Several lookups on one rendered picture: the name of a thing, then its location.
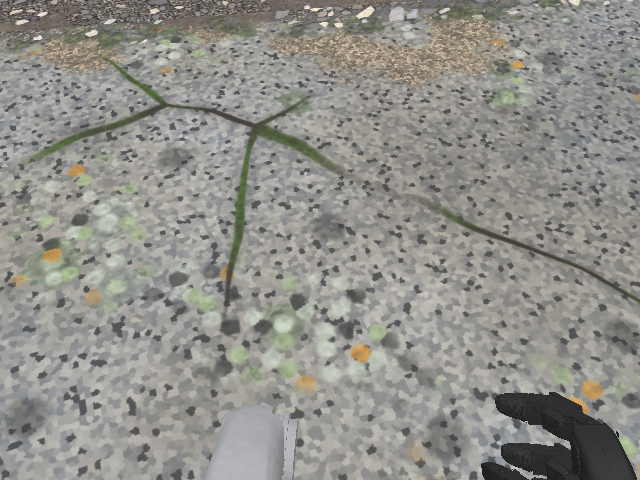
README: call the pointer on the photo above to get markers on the right robot hand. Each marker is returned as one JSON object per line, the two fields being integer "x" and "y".
{"x": 596, "y": 452}

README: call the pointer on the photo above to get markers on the left robot thigh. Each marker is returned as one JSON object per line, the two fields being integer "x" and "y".
{"x": 255, "y": 444}

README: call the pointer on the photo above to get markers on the robot left shin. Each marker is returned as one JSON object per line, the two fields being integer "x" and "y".
{"x": 224, "y": 418}

